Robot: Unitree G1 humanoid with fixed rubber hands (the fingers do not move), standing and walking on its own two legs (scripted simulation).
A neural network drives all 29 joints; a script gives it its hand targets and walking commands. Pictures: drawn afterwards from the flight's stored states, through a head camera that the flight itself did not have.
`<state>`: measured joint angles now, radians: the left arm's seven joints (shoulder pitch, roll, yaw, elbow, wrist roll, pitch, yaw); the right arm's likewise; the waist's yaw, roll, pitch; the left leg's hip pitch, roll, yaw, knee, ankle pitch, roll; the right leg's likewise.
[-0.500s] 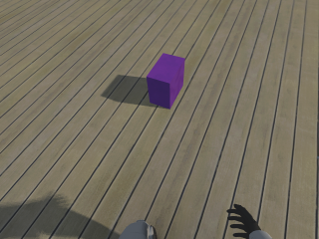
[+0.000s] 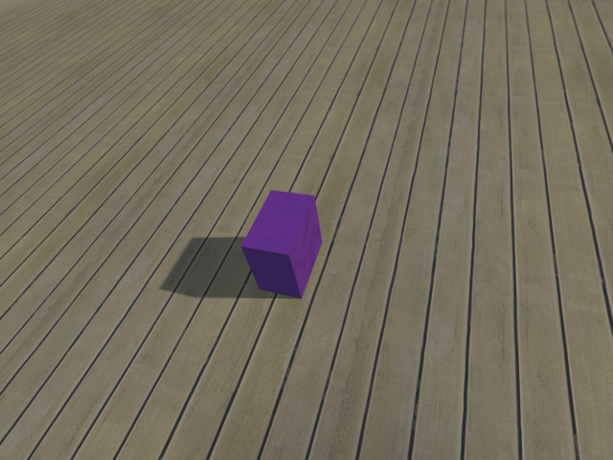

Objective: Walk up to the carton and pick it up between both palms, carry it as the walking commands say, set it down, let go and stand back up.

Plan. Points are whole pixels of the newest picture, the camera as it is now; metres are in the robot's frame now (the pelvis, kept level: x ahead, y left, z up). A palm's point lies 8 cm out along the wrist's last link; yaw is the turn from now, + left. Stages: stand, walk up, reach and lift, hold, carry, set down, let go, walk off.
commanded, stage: walk up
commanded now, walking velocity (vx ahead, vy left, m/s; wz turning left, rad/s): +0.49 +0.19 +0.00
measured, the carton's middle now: (286, 244) +0.98 +0.14 -0.64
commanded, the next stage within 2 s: none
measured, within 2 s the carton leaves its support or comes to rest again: neither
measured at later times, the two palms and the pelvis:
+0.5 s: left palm out of the picture +0.09 +0.30 -0.15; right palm (380, 309) +0.39 -0.11 -0.14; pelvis +0.22 +0.10 -0.02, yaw +1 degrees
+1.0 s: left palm (190, 257) +0.56 +0.28 -0.13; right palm (414, 338) +0.33 -0.16 -0.16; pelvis +0.43 +0.06 -0.02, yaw +0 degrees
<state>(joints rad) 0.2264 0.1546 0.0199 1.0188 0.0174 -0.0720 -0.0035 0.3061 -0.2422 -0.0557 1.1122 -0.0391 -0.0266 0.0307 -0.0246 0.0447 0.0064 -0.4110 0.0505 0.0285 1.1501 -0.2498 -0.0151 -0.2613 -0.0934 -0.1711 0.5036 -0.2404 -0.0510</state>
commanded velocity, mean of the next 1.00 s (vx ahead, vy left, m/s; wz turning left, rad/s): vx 0.42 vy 0.05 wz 0.03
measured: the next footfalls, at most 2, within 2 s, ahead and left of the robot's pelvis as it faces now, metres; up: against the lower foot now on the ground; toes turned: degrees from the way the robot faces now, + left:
left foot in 0.44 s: +0.34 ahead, +0.22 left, +0.00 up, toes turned +9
right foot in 0.94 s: +0.56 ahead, -0.04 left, +0.00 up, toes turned -9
